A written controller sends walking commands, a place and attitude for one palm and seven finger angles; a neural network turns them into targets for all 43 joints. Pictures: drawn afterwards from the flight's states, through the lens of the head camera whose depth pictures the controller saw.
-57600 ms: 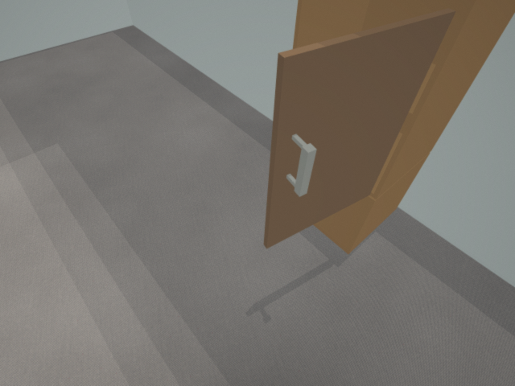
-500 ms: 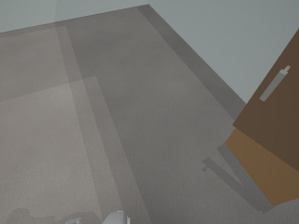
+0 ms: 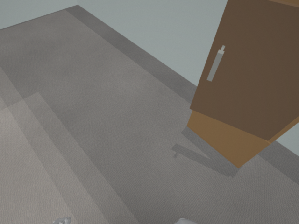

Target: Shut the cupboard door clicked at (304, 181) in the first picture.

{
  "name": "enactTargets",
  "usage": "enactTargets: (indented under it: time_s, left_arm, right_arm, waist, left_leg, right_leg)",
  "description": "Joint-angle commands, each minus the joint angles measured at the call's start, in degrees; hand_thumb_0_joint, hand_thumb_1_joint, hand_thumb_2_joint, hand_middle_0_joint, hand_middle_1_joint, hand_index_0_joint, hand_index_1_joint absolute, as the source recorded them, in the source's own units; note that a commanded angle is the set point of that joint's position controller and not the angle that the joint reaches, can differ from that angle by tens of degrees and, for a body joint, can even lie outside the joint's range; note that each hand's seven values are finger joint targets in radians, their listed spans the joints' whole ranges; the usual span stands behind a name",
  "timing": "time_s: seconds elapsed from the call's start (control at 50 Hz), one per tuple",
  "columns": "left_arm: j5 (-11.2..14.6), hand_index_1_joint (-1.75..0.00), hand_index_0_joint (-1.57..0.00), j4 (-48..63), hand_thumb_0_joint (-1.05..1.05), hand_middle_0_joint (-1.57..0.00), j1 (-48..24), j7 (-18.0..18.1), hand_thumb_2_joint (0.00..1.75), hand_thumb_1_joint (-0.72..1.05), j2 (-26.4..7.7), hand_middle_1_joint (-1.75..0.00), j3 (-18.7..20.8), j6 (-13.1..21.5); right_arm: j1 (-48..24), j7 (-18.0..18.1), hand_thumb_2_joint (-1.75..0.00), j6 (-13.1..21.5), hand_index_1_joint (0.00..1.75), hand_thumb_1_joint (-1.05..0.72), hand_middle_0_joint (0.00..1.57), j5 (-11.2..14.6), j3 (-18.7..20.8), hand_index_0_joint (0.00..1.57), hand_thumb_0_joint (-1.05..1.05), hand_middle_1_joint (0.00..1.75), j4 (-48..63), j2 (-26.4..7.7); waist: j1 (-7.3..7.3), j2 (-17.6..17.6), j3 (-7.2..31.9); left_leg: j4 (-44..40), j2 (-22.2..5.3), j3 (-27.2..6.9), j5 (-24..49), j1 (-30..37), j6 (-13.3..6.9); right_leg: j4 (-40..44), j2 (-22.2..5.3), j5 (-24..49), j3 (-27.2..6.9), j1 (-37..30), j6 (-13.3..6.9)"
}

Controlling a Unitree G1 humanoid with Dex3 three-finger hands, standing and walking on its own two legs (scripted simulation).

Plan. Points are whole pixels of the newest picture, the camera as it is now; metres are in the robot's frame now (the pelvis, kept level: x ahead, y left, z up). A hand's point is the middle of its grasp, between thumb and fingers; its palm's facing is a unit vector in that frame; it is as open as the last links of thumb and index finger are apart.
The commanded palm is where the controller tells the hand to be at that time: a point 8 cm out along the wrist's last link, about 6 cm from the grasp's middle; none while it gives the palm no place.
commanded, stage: turn to face it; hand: left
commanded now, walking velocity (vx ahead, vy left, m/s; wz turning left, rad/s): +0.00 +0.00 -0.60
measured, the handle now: (216, 63) +0.68 -0.22 +0.01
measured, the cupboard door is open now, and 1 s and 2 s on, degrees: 19 19 19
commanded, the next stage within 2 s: take the last steps up to it in 0.70 s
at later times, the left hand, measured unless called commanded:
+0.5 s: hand (100, 223) +0.14 +0.15 -0.16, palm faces -0.19 -0.96 -0.22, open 7.4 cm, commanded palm none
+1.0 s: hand (115, 202) +0.20 +0.12 -0.16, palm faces -0.40 -0.88 -0.24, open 7.4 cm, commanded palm none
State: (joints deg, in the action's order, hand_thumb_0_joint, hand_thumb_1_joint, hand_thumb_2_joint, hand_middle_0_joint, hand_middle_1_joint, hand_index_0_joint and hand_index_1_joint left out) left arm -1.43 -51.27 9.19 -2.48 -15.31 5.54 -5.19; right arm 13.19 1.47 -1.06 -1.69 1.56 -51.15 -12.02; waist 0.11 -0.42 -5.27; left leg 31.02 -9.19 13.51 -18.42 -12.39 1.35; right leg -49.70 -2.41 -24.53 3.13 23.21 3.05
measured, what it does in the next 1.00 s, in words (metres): steps on the spot, turning right: right foot, then left foot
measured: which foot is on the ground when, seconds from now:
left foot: down 0.00-0.08, up 0.10-0.54, down 0.56-0.96, up 0.98-1.00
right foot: up 0.00-0.06, down 0.08-0.56, up 0.58-0.94, down 0.96-1.00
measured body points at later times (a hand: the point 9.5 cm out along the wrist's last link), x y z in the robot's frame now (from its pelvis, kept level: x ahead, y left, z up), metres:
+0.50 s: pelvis +0.03 -0.02 +0.00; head +0.07 -0.03 +0.45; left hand +0.15 +0.20 -0.14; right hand +0.08 -0.30 -0.13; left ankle +0.07 +0.11 -0.70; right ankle -0.01 -0.13 -0.74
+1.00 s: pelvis +0.04 -0.03 -0.01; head +0.05 -0.05 +0.44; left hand +0.22 +0.17 -0.15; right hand -0.06 -0.26 -0.17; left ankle +0.08 +0.09 -0.72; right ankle -0.03 -0.12 -0.74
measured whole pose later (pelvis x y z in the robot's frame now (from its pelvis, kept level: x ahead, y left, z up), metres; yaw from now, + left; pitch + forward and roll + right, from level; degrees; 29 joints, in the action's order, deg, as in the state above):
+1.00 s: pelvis +0.04 -0.03 -0.01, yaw -25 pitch +0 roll -1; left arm -1.8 -55.0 11.6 -1.8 -11.8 3.6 -2.2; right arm 16.8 1.3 -2.4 -1.3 2.2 -57.5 -13.1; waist 1.2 -2.9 -1.7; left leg 42.6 -7.3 7.3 -27.3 -17.8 1.7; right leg -31.7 0.6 -19.5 3.8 12.3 -1.2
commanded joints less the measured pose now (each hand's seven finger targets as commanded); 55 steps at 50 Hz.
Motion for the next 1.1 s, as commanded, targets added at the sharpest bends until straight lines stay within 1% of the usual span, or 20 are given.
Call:
enactTargets:
  time_s: [0.0, 0.02, 0.06, 0.1, 0.12, 0.2, 0.4, 0.48, 0.5, 0.54, 0.58, 0.66, 0.78, 0.84, 0.9, 0.92, 0.94, 0.96, 0.98, 1.08]
  left_arm:
    - [0.31, -0.30, -0.20, 4.88, 0.00, -0.20, 0.48, 0.13, 0.90, 0.90, -2.47, -0.30, 0.11, 2.79]
    - [0.15, -0.30, -0.20, 3.59, 0.00, -0.20, 4.52, 0.35, 0.90, 0.90, -4.26, -0.30, 0.53, 3.21]
    - [0.00, -0.30, -0.20, 1.28, 0.00, -0.20, 11.41, 2.02, 0.90, 0.90, -14.82, -0.30, 2.35, 4.27]
    - [0.45, -0.30, -0.20, 2.18, 0.00, -0.20, 8.67, 3.32, 0.90, 0.90, -12.28, -0.30, 2.05, 4.04]
    - [0.45, -0.30, -0.20, 2.78, 0.00, -0.20, 5.56, 3.61, 0.90, 0.90, -10.82, -0.30, 1.80, 4.19]
    - [0.61, -0.30, -0.20, 4.39, 0.00, -0.20, 1.12, 3.34, 0.90, 0.90, -7.58, -0.30, 0.37, 4.72]
    - [-0.10, -0.30, -0.20, 2.67, 0.00, -0.20, 5.06, 3.31, 0.90, 0.90, -8.34, -0.30, 0.97, 4.63]
    - [0.09, -0.30, -0.20, 2.59, 0.00, -0.20, 2.00, 3.46, 0.90, 0.90, -7.78, -0.30, 1.04, 4.12]
    - [0.58, -0.30, -0.20, 2.79, 0.00, -0.20, 1.41, 3.40, 0.90, 0.90, -6.92, -0.30, 0.75, 3.90]
    - [1.26, -0.30, -0.20, 3.55, 0.00, -0.20, 4.92, 2.86, 0.90, 0.90, -1.90, -0.30, -0.42, 3.63]
    - [0.39, -0.30, -0.20, 3.26, 0.00, -0.20, 3.61, 2.64, 0.90, 0.90, -3.45, -0.30, -0.07, 3.19]
    - [0.31, -0.30, -0.20, 1.42, 0.00, -0.20, 4.14, 1.80, 0.90, 0.90, -2.64, -0.30, 0.24, 2.28]
    - [0.23, -0.30, -0.20, 1.67, 0.00, -0.20, 1.18, 1.57, 0.90, 0.90, -0.27, -0.30, -1.01, 2.22]
    - [0.20, -0.30, -0.20, 1.11, 0.00, -0.20, 1.11, 1.04, 0.90, 0.90, 0.10, -0.30, -1.28, 2.51]
    - [-0.14, -0.30, -0.20, -0.99, 0.00, -0.20, 5.88, 0.39, 0.90, 0.90, -1.49, -0.30, -0.57, 3.11]
    - [-0.46, -0.30, -0.20, -2.20, 0.00, -0.20, 9.69, 0.61, 0.90, 0.90, -4.40, -0.30, 0.20, 3.76]
    - [-0.85, -0.30, -0.20, -3.49, 0.00, -0.20, 12.74, 1.45, 0.90, 0.90, -9.98, -0.30, 1.20, 4.40]
    - [-0.01, -0.30, -0.20, -3.58, 0.00, -0.20, 14.60, 2.19, 0.90, 0.90, -10.86, -0.30, 1.07, 4.39]
    - [-0.02, -0.30, -0.20, -3.18, 0.00, -0.20, 12.41, 2.66, 0.90, 0.90, -8.85, -0.30, 0.69, 4.54]
    - [0.12, -0.30, -0.20, -3.34, 0.00, -0.20, 6.43, 2.97, 0.90, 0.90, -2.56, -0.30, -1.21, 6.98]
  right_arm:
    - [0.92, 0.05, -0.90, 0.61, 0.30, -0.90, 0.20, 0.04, 4.23, 0.20, 0.00, 0.30, 2.61, -13.17]
    - [-0.07, -0.19, -0.90, 0.54, 0.30, -0.90, 0.20, 0.42, 4.27, 0.20, 0.00, 0.30, 3.04, -12.84]
    - [-4.04, -0.54, -0.90, 0.08, 0.30, -0.90, 0.20, 0.96, 2.44, 0.20, 0.00, 0.30, 7.27, -6.19]
    - [-4.90, 0.30, -0.90, -1.08, 0.30, -0.90, 0.20, 0.97, 2.41, 0.20, 0.00, 0.30, 6.72, -7.13]
    - [-4.64, 0.38, -0.90, -0.76, 0.30, -0.90, 0.20, 0.84, 2.41, 0.20, 0.00, 0.30, 5.91, -7.23]
    - [-1.33, -0.49, -0.90, -1.17, 0.30, -0.90, 0.20, 0.58, 2.49, 0.20, 0.00, 0.30, 3.27, -6.98]
    - [-5.68, -0.15, -0.90, -0.60, 0.30, -0.90, 0.20, 1.06, 2.19, 0.20, 0.00, 0.30, 5.12, -6.04]
    - [-0.43, 0.24, -0.90, 0.20, 0.30, -0.90, 0.20, 1.42, 1.93, 0.20, 0.00, 0.30, 3.47, -5.57]
    - [1.95, 0.41, -0.90, 0.71, 0.30, -0.90, 0.20, 1.39, 1.92, 0.20, 0.00, 0.30, 2.57, -6.46]
    - [3.98, 0.77, -0.90, 1.42, 0.30, -0.90, 0.20, 0.35, 2.99, 0.20, 0.00, 0.30, 2.84, -14.47]
    - [1.52, 1.22, -0.90, 0.92, 0.30, -0.90, 0.20, -0.25, 2.07, 0.20, 0.00, 0.30, 3.71, -11.83]
    - [-0.95, 1.63, -0.90, 1.22, 0.30, -0.90, 0.20, -0.28, 1.14, 0.20, 0.00, 0.30, 3.43, -9.12]
    - [2.42, 1.10, -0.90, 0.75, 0.30, -0.90, 0.20, -0.22, 2.27, 0.20, 0.00, 0.30, 0.39, -9.78]
    - [3.63, 0.69, -0.90, 0.45, 0.30, -0.90, 0.20, -0.48, 3.06, 0.20, 0.00, 0.30, -0.94, -11.53]
    - [1.92, 0.36, -0.90, 0.45, 0.30, -0.90, 0.20, -0.04, 3.39, 0.20, 0.00, 0.30, -1.62, -11.74]
    - [1.12, 0.15, -0.90, 0.64, 0.30, -0.90, 0.20, 0.40, 3.03, 0.20, 0.00, 0.30, -1.33, -9.45]
    - [-1.67, -0.14, -0.90, 0.89, 0.30, -0.90, 0.20, 0.89, 1.82, 0.20, 0.00, 0.30, 0.87, -4.66]
    - [-6.14, -0.24, -0.90, 0.56, 0.30, -0.90, 0.20, 0.35, 1.79, 0.20, 0.00, 0.30, 2.46, -6.76]
    - [-6.25, -0.66, -0.90, 0.50, 0.30, -0.90, 0.20, 0.30, 2.11, 0.20, 0.00, 0.30, 2.51, -6.65]
    - [-0.50, -1.63, -0.90, 0.87, 0.30, -0.90, 0.20, -0.24, 2.14, 0.20, 0.00, 0.30, -1.77, -4.37]
  waist:
    - [-0.01, -12.76, 8.61]
    - [-2.23, -8.23, 10.01]
    - [-5.88, 19.41, 10.44]
    - [-4.17, 12.40, 7.64]
    - [-2.98, 15.55, 7.69]
    - [0.11, 8.78, 9.91]
    - [-1.80, 8.18, 7.85]
    - [0.87, 8.35, 8.67]
    - [1.98, 6.18, 9.08]
    - [1.33, -16.93, 11.00]
    - [0.71, -8.47, 6.75]
    - [-0.66, -9.96, 5.94]
    - [1.39, -10.89, 7.47]
    - [2.05, -10.96, 8.01]
    - [-0.99, -6.90, 7.45]
    - [-3.04, 1.42, 7.75]
    - [-5.00, 19.74, 5.48]
    - [-6.76, 15.93, 2.40]
    - [-4.91, 9.96, 0.18]
    - [0.82, 7.38, -0.86]
  left_leg:
    - [-0.48, -11.17, -5.05, 28.84, 5.92, -5.04]
    - [5.84, -9.25, -3.13, 23.79, 1.03, -2.49]
    - [30.61, 4.41, -3.13, -20.11, -22.40, 3.23]
    - [38.97, 2.30, -13.40, -15.06, -26.24, 2.70]
    - [39.38, 1.99, -13.88, -12.24, -27.80, 3.12]
    - [34.87, 2.92, -12.92, -2.55, -20.49, 4.34]
    - [18.89, 6.06, -12.90, -6.00, -17.60, 3.66]
    - [0.79, 7.60, -12.50, 2.34, -4.33, 2.56]
    - [-6.63, 6.82, -12.66, 8.87, 3.30, 2.05]
    - [-12.68, -14.03, -32.08, 27.72, 12.34, -6.94]
    - [-13.52, -15.23, -29.54, 26.92, 3.20, -12.12]
    - [-11.32, -8.51, -18.06, 33.13, 4.02, -9.63]
    - [-9.84, -8.53, -14.76, 28.74, 5.96, -9.97]
    - [-10.82, -9.95, -16.35, 14.19, 4.82, -9.12]
    - [-6.93, -7.46, -13.90, -3.06, -4.25, -5.62]
    - [1.21, -3.27, -9.43, -9.43, -11.87, -3.06]
    - [16.42, 5.80, -2.27, -19.17, -25.85, 0.78]
    - [27.55, 5.62, -8.85, -19.20, -28.59, 0.25]
    - [31.83, 4.15, -11.33, -14.49, -29.01, -0.16]
    - [30.01, 2.90, -10.34, -1.48, -23.15, 1.24]
  right_leg:
    - [15.39, 2.25, 7.01, 3.39, -6.11, -2.11]
    - [22.69, 1.83, 14.95, 2.51, -14.28, -3.11]
    - [28.53, -19.40, 48.27, -26.99, -25.48, -13.18]
    - [29.67, -18.09, 42.07, -23.61, -21.16, -15.95]
    - [29.20, -16.22, 40.16, -23.83, -21.73, -15.38]
    - [27.89, -9.57, 39.98, -13.70, -17.14, -12.34]
    - [27.85, -10.62, 37.54, -22.43, -17.25, -15.31]
    - [23.00, -7.94, 35.69, -22.65, -11.23, -11.82]
    - [20.60, -5.16, 31.06, -20.57, -6.56, -9.29]
    - [2.69, 6.55, -6.05, -7.65, 6.31, -3.03]
    - [-10.98, 3.26, -8.48, -7.58, 4.99, -2.46]
    - [-14.33, 1.74, -2.27, -5.78, 5.78, -0.87]
    - [1.06, 1.81, -2.01, -0.85, 0.40, -1.11]
    - [7.70, 2.97, -1.41, 1.40, -3.38, -1.97]
    - [23.20, 3.54, 7.20, 1.94, -16.03, -3.28]
    - [30.97, -1.35, 3.03, -4.86, -23.86, -5.14]
    - [38.46, -14.34, -1.74, -24.98, -29.10, -11.37]
    - [41.06, -19.40, -1.63, -29.62, -22.79, -16.68]
    - [41.66, -18.27, -6.08, -26.07, -19.66, -18.00]
    - [38.55, -10.18, 14.62, -10.96, -14.98, -14.77]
